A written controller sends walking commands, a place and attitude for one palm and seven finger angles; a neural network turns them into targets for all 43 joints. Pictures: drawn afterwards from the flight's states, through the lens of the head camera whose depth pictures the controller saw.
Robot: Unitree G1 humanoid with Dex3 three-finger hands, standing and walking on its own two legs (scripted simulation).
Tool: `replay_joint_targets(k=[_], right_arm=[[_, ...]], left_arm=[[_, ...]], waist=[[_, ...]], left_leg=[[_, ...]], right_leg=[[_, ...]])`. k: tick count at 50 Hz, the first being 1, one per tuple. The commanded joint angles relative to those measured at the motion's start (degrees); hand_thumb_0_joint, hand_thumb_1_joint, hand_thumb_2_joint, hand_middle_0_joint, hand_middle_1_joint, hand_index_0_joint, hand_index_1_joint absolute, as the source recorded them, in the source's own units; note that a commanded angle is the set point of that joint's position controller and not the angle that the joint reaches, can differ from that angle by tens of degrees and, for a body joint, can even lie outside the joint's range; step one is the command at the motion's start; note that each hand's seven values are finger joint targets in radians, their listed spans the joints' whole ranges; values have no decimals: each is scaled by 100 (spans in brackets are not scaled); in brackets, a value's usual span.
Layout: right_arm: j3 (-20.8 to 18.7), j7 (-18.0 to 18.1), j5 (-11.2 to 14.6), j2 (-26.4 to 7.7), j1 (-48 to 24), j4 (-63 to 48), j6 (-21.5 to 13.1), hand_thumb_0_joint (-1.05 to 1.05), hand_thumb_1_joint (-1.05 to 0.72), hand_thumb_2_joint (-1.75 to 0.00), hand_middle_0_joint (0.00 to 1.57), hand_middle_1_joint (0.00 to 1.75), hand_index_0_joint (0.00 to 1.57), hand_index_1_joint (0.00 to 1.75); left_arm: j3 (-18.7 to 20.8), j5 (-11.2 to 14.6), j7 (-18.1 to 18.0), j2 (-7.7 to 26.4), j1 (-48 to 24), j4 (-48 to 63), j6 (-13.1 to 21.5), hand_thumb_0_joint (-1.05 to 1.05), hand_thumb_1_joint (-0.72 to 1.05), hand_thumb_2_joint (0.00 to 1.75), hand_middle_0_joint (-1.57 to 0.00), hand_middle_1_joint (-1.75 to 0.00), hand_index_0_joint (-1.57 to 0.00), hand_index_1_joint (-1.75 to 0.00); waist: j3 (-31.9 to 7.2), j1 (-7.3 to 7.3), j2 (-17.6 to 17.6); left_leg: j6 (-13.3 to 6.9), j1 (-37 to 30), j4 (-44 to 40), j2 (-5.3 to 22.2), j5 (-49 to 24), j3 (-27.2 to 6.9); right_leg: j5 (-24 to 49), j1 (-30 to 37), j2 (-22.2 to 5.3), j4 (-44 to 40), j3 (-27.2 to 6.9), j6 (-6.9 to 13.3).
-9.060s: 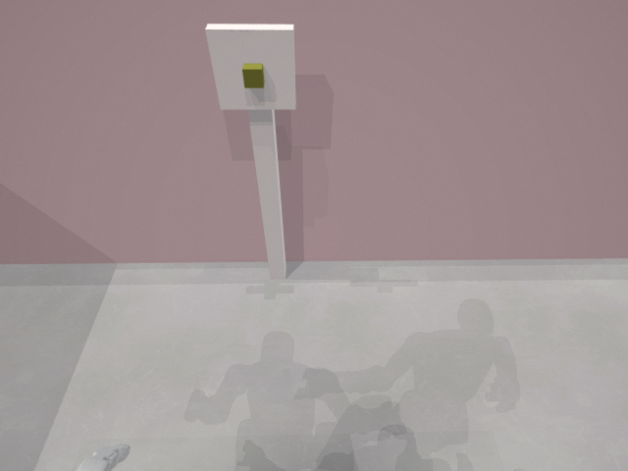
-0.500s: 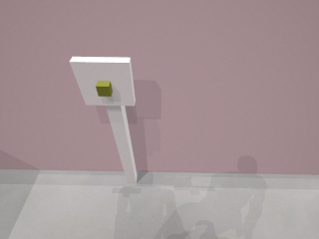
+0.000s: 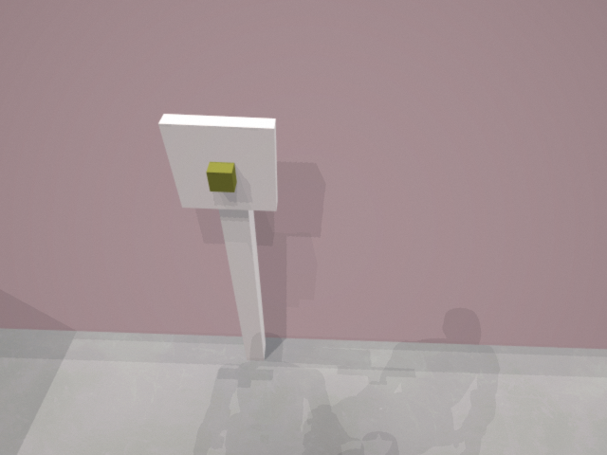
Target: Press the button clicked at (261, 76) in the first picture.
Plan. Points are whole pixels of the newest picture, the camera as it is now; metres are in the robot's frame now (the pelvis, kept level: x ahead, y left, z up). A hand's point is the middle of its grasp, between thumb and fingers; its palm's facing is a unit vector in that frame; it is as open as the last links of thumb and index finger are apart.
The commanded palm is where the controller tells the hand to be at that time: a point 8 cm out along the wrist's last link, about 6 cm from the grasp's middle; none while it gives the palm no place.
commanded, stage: look again from close up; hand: left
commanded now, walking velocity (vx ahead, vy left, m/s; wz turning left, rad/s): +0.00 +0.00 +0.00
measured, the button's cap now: (222, 176) +0.53 +0.17 +0.08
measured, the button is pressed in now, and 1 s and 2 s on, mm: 0 0 0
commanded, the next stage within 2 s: raise the hand and make a fist in 0.08 s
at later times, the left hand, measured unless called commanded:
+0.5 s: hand (193, 393) +0.20 +0.15 +0.00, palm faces +0.05 -1.00 +0.03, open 6.1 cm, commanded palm +0.11 +0.23 -0.04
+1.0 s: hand (181, 403) +0.19 +0.17 -0.01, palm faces +0.04 -1.00 -0.01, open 3.2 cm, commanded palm +0.15 +0.23 +0.00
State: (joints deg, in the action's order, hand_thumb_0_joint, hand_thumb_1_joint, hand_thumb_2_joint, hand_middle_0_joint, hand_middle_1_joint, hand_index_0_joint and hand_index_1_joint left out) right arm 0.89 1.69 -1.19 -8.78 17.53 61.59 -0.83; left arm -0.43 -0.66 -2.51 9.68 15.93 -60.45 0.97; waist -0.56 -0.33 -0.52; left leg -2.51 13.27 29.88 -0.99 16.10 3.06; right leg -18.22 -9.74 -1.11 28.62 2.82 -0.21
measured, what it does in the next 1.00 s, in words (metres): lowers itself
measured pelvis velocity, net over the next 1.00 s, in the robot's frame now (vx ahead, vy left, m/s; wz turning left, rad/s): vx -0.02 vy -0.03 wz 0.01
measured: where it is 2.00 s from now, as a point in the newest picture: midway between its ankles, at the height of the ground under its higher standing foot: outside the picture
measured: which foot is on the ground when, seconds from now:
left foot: down 0.00-1.00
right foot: down 0.00-1.00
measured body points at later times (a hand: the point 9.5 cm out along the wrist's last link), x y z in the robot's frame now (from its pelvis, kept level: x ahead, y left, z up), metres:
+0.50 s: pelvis -0.02 -0.01 -0.04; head +0.00 +0.00 +0.41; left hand +0.19 +0.20 +0.00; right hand +0.17 -0.26 -0.10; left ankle +0.00 +0.09 -0.74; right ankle -0.02 -0.11 -0.74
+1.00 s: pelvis -0.02 -0.03 -0.06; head +0.02 -0.04 +0.39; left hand +0.18 +0.22 -0.01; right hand +0.13 -0.26 -0.15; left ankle +0.00 +0.09 -0.74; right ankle -0.02 -0.11 -0.74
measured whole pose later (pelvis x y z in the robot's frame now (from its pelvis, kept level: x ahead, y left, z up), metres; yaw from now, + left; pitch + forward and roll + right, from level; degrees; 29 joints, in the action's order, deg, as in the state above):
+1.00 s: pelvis -0.02 -0.03 -0.06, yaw +1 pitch +11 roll +0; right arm 0.8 4.3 2.5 -10.9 16.2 31.9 -8.2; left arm 12.3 18.9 16.2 13.5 25.1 1.4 13.1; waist -7.1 -1.5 1.8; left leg 0.3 41.4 56.6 1.6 26.0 0.8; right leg -28.3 -38.9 1.6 56.1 5.5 3.7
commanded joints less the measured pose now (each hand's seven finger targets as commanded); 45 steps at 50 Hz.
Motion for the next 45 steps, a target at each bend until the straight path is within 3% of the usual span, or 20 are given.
replay_joint_targets(k=[1,8,9,10,11,12,13,14,16,20,21,23,25,27,31,35,37,38,42,45], right_arm=[[-90,0,24,-591,173,-211,-122,0,-90,-90,20,30,20,30],[-91,17,41,-639,180,-112,-135,0,-90,-90,20,30,20,30],[-112,-18,121,-860,-226,-476,-127,0,-90,-90,20,30,20,30],[-428,107,354,-1732,-67,-2456,-1022,0,-90,-90,20,30,20,30],[-83,289,269,-1076,-496,-2084,-1640,0,-90,-90,20,30,20,30],[-181,330,269,-1021,-477,-1625,-1770,0,-90,-90,20,30,20,30],[-177,229,358,-769,-290,-1545,-1728,0,-90,-90,20,30,20,30],[-287,169,378,-1054,-392,-2052,-1784,0,-90,-90,20,30,20,30],[-413,150,225,-1231,-492,-2339,-1842,0,-90,-90,20,30,20,30],[-595,4,147,-1218,-912,-2924,-1603,0,-90,-90,20,30,20,30],[-637,-55,138,-1236,-1045,-3099,-1568,0,-90,-90,20,30,20,30],[-707,-213,158,-1269,-1233,-3405,-1484,0,-90,-90,20,30,20,30],[-696,-225,190,-1216,-1361,-3759,-1402,0,-90,-90,20,30,20,30],[-660,-175,189,-1176,-1350,-3980,-1285,0,-90,-90,20,30,20,30],[-575,-21,181,-960,-942,-4101,-1279,0,-90,-90,20,30,20,30],[-463,138,195,-1059,-730,-3791,-1431,0,-90,-90,20,30,20,30],[-400,196,246,-1165,-728,-3718,-1473,0,-90,-90,20,30,20,30],[-386,226,299,-1189,-727,-3696,-1473,0,-90,-90,20,30,20,30],[-386,310,476,-1196,-897,-3994,-1255,0,-90,-90,20,30,20,30],[-361,346,444,-1034,-1006,-4171,-1096,0,-90,-90,20,30,20,30]], left_arm=[[80,-15,13,437,464,111,7,0,90,90,-20,-30,-20,-30],[70,-12,11,474,435,49,-2,0,90,90,-20,-30,-20,-30],[41,-73,-200,553,604,-51,74,0,90,90,-20,-30,-20,-30],[1222,989,-265,2185,-3600,9322,1231,0,90,90,-23,-33,-23,-33],[827,540,-428,1572,-678,7887,890,0,90,90,-25,-36,-25,-36],[522,666,-705,1000,-416,7244,562,0,90,90,-28,-39,-28,-39],[-442,747,-651,-594,1297,5828,-34,0,90,90,-31,-42,-31,-42],[-511,983,-551,-513,319,6987,117,0,90,90,-34,-45,-34,-45],[-170,818,-369,-188,591,6603,616,0,90,90,-39,-51,-39,-51],[687,1193,641,-135,2482,5167,1928,0,90,90,-50,-63,-50,-63],[717,1320,1015,-153,2688,5259,2345,0,90,90,-53,-66,-53,-66],[1085,1512,1707,187,2657,5318,3043,0,90,90,-58,-72,-58,-72],[1467,1502,1906,630,2383,5710,3170,0,90,90,-64,-78,-64,-78],[1677,1497,1820,1054,1774,6636,3103,0,90,90,-69,-84,-69,-84],[1582,1629,1364,1023,642,8478,3475,0,90,90,-81,-96,-81,-96],[935,1727,1577,780,115,8475,3870,0,90,90,-92,-108,-92,-108],[817,1779,1966,839,104,7865,3681,0,90,90,-97,-114,-97,-114],[923,1770,2141,992,230,7471,3440,0,90,90,-100,-117,-100,-117],[1598,1927,2523,1397,1132,6511,1888,0,90,90,-111,-129,-111,-129],[2253,2170,2173,1538,1188,7237,1365,0,90,90,-119,-138,-119,-138]], waist=[[404,121,180],[200,92,154],[667,153,254],[-2458,-548,1537],[-2397,48,2190],[-1948,-114,1739],[-997,-208,1106],[-336,-230,857],[51,-305,-146],[-210,220,-2156],[-357,316,-2222],[-670,431,-1247],[-1020,531,-11],[-1332,515,673],[-2076,95,1173],[-1593,-453,657],[-1278,-597,213],[-1239,-529,73],[-1576,60,-278],[-2036,354,-321]], left_leg=[[-91,165,-861,718,-1044,-846],[-107,-153,-768,733,-1659,-800],[67,176,73,773,-2534,-659],[312,-1830,-405,294,-3113,-706],[454,-2474,-681,693,-3938,-826],[657,-1674,-785,615,-3466,-800],[501,-1186,-882,578,-2912,-875],[441,-597,-709,541,-2386,-911],[319,290,-78,329,-960,-829],[298,1931,1059,120,-385,-530],[319,2258,1287,70,-355,-422],[390,2450,1712,-28,-462,-274],[322,2606,1969,-85,-369,-119],[259,2708,2113,-56,-105,-91],[91,2397,2579,52,-126,-277],[39,2833,3056,140,294,-462],[9,3129,3171,171,397,-544],[21,3290,3136,174,503,-524],[20,3298,2733,37,352,-443],[79,2911,2405,14,-64,-449]], right_leg=[[635,-92,-350,-431,-367,213],[843,0,-389,-429,-332,172],[1754,-411,-581,-625,-606,146],[2199,-338,-13,-62,33,259],[800,-705,50,706,56,305],[118,-964,78,951,148,206],[-211,-1414,64,946,174,126],[-107,-1376,-7,807,206,115],[-17,-1723,90,396,346,148],[27,-2280,199,1106,402,159],[154,-2332,195,1362,340,151],[604,-2308,113,1834,135,221],[562,-2440,76,2145,4,271],[150,-2587,106,2253,-193,280],[-68,-2739,130,2105,-568,212],[-564,-3287,127,1909,-831,111],[-583,-3270,91,1783,-942,17],[-711,-3141,32,1652,-1049,-36],[-517,-2012,-204,1244,-1356,-244],[392,-1265,-334,1266,-1252,-328]])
